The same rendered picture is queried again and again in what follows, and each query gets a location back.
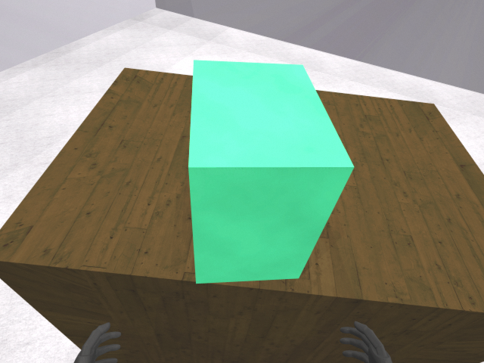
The robot right hand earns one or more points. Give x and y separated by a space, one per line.
374 351

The pedestal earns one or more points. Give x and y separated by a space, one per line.
105 235

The carton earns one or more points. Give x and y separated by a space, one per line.
266 169

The robot left hand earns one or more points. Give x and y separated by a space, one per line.
91 350

